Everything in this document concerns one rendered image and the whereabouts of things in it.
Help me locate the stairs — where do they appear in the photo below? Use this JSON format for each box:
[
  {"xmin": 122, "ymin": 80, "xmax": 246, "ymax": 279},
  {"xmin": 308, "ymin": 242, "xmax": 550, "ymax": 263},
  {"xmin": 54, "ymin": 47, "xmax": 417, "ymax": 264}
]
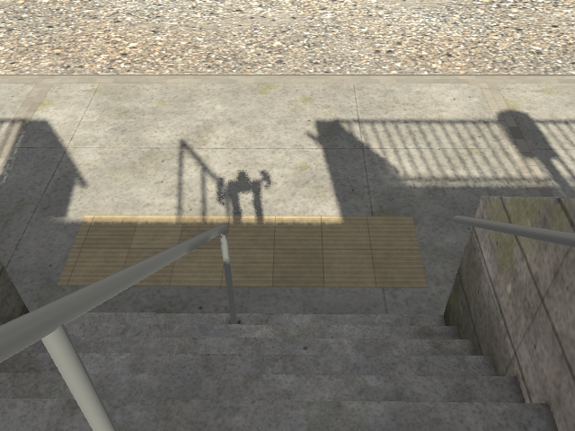
[{"xmin": 0, "ymin": 312, "xmax": 558, "ymax": 431}]

